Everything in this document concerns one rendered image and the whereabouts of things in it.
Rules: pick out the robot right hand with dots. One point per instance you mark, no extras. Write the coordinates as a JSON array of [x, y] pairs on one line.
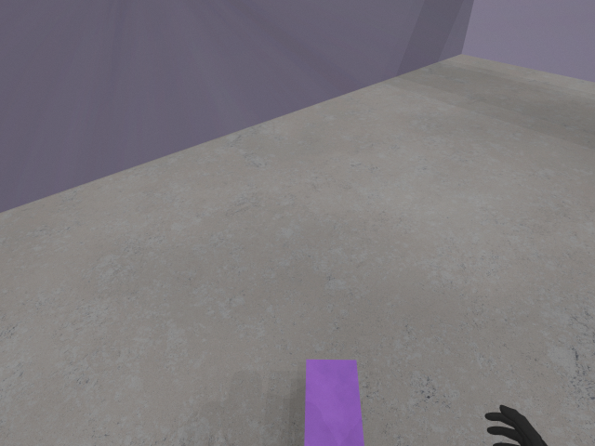
[[523, 431]]

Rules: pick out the carton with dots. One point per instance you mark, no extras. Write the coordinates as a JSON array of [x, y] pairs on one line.
[[333, 414]]

